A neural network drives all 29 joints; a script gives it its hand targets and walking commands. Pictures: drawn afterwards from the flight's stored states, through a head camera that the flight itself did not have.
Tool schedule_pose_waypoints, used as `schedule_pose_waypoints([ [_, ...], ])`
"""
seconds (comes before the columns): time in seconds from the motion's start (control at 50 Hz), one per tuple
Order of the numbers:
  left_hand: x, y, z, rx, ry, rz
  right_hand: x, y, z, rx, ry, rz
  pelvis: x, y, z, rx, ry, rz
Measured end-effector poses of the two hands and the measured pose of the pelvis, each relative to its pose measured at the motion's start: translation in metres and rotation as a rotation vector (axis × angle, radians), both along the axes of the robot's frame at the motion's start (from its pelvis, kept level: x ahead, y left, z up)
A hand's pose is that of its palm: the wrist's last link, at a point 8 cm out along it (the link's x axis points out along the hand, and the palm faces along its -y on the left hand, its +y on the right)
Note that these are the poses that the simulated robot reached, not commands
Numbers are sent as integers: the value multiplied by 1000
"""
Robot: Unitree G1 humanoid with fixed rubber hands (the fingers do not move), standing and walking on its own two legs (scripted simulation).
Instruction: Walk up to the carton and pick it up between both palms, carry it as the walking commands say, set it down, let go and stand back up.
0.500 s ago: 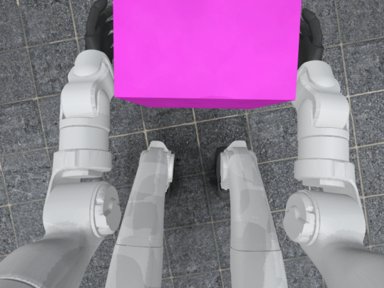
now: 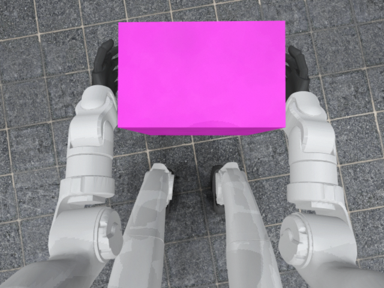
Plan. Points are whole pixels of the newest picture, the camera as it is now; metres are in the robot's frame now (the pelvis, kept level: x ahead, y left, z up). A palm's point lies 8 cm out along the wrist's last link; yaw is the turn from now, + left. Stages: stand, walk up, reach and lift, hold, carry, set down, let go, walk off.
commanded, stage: reach and lift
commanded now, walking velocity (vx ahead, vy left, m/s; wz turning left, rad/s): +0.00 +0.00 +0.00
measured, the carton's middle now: (199, 93) +0.44 +0.01 -0.14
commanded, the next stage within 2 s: none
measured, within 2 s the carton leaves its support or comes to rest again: neither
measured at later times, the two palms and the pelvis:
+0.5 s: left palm (79, 81) +0.42 +0.18 +0.02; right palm (321, 91) +0.41 -0.17 +0.01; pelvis +0.04 +0.00 +0.06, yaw +0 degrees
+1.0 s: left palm (35, 68) +0.40 +0.19 +0.10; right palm (361, 79) +0.40 -0.16 +0.10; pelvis +0.12 +0.01 +0.11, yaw +1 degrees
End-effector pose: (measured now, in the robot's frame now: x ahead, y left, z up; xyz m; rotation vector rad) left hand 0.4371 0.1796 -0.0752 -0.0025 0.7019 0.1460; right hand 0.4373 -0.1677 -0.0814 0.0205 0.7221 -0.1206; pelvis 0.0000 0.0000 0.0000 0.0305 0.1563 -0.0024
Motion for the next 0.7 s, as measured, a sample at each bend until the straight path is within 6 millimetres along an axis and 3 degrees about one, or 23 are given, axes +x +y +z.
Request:
schedule_pose_waypoints([
  [0.42, -17, 2, 73, 3, 15, -7, -18, 1, 71, 14, 15, -6, 22, 3, 51, -11, -23, -1],
  [0.56, -23, 0, 110, -12, 40, 3, -26, -1, 106, 32, 38, -18, 50, 2, 68, -12, 51, -6],
  [0.7, -20, 1, 147, -17, 21, -1, -20, -1, 147, 29, 17, -13, 78, 2, 85, -14, 8, -8],
])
